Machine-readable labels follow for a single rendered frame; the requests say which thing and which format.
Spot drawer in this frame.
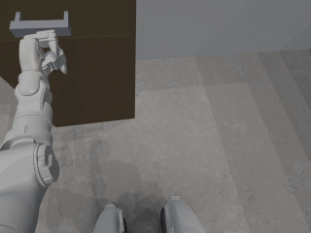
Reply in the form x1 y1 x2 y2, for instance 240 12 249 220
0 0 128 40

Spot left robot thigh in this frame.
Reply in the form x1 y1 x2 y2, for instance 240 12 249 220
92 208 124 233

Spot robot left upper arm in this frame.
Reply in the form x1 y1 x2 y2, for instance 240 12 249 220
0 143 60 233

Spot right robot thigh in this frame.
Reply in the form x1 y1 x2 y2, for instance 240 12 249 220
164 200 207 233

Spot robot left hand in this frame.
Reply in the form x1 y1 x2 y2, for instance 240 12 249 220
18 29 67 79

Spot robot left forearm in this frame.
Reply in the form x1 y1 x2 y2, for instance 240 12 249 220
0 71 53 151

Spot robot thigh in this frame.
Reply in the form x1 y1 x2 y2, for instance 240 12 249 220
92 208 124 233
164 200 207 233

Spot cabinet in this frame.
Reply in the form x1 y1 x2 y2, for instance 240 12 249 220
0 0 137 127

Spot handle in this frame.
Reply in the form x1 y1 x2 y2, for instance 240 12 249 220
9 11 72 38

